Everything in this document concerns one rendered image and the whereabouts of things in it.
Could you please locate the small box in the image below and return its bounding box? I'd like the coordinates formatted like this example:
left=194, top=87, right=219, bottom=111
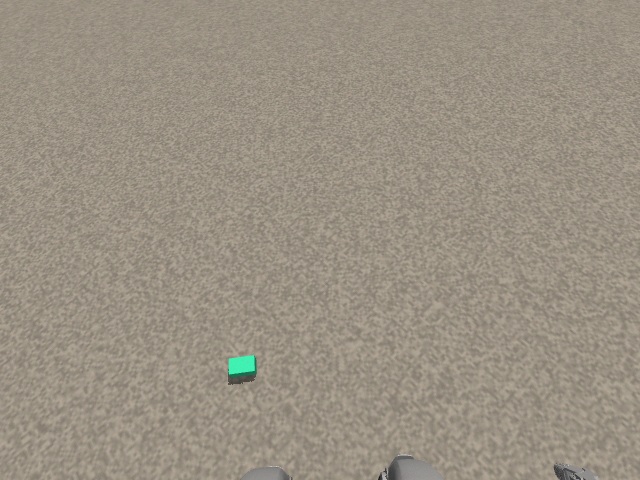
left=229, top=355, right=257, bottom=378

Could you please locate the right robot hand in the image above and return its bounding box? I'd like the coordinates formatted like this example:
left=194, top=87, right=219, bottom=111
left=554, top=463, right=599, bottom=480

